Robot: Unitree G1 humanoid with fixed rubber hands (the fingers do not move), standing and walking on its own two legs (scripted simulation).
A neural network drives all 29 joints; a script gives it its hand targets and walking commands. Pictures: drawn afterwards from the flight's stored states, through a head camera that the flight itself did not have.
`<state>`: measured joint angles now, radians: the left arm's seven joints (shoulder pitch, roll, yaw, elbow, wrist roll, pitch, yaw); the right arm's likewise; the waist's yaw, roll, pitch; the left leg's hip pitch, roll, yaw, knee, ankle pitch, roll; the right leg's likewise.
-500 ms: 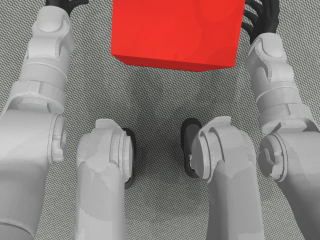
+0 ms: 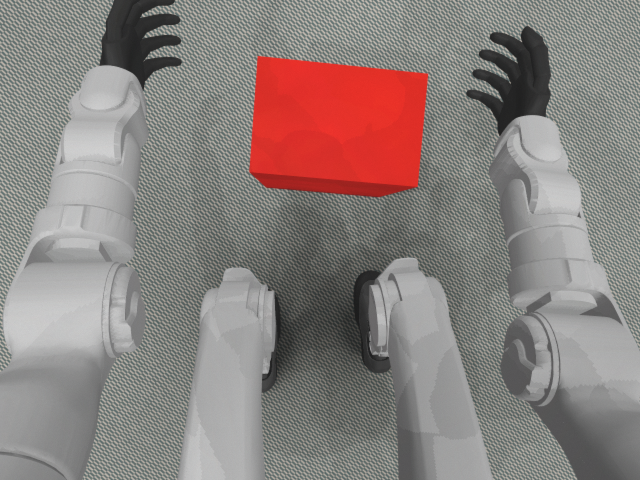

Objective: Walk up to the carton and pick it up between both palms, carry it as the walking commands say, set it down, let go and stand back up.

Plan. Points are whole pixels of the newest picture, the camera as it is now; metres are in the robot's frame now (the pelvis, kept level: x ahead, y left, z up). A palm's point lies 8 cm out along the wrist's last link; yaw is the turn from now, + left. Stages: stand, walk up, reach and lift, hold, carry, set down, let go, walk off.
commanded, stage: set down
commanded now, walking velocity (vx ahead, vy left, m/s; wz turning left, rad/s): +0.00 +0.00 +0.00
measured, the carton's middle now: (331, 141) +0.50 -0.03 -0.35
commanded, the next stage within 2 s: let go in 0.72 s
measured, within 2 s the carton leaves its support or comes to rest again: neither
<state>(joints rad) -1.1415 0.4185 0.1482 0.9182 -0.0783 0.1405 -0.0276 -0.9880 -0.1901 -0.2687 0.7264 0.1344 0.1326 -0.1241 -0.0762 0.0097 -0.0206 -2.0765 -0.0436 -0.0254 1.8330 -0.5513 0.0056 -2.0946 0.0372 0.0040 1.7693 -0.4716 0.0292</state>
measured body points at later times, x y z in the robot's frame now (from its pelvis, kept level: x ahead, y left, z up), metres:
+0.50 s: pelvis +0.03 +0.00 +0.14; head +0.31 +0.01 +0.49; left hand +0.54 +0.21 +0.04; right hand +0.48 -0.21 +0.04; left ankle +0.09 +0.11 -0.44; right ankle +0.12 -0.12 -0.44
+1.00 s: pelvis +0.07 +0.00 +0.22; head +0.31 +0.01 +0.60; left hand +0.47 +0.22 +0.10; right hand +0.43 -0.22 +0.11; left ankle +0.09 +0.11 -0.44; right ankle +0.12 -0.12 -0.44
